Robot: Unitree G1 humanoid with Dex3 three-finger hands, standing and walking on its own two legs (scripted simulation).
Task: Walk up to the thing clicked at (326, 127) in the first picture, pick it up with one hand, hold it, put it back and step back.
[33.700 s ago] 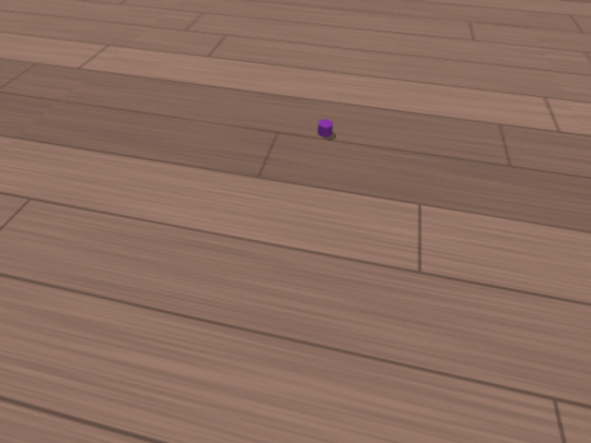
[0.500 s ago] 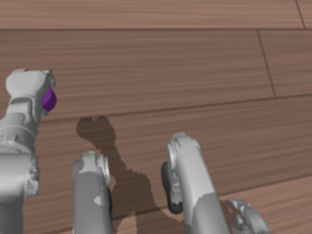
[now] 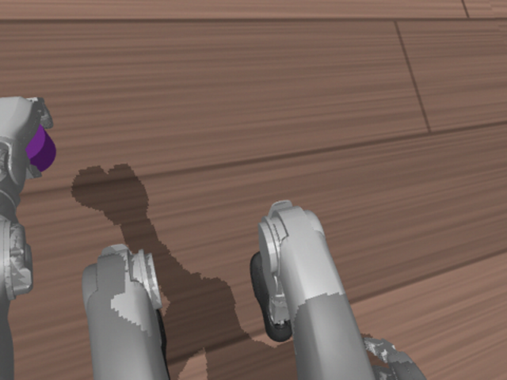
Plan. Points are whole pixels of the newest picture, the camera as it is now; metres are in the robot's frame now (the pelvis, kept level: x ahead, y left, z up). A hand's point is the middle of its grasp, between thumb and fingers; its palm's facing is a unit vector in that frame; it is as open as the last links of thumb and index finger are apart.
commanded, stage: crouch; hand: left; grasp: from above
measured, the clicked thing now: (21, 145) +0.51 +0.26 -0.18
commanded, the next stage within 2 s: lower in 0.28 s
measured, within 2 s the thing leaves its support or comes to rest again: neither
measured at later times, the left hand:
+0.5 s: hand (23, 149) +0.51 +0.26 -0.19, palm faces -0.46 -0.06 -0.89, open 9.9 cm
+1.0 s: hand (39, 155) +0.52 +0.25 -0.25, palm faces -0.45 -0.08 -0.89, open 9.9 cm
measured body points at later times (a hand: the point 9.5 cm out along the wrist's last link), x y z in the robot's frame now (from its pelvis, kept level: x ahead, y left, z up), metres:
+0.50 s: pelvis +0.00 +0.01 -0.02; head +0.25 +0.08 +0.35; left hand +0.53 +0.26 -0.14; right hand +0.02 -0.27 -0.10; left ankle +0.07 +0.12 -0.32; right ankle +0.12 -0.16 -0.32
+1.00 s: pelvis +0.01 +0.01 -0.04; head +0.28 +0.09 +0.31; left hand +0.53 +0.26 -0.20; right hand +0.01 -0.26 -0.11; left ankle +0.07 +0.12 -0.32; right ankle +0.12 -0.15 -0.32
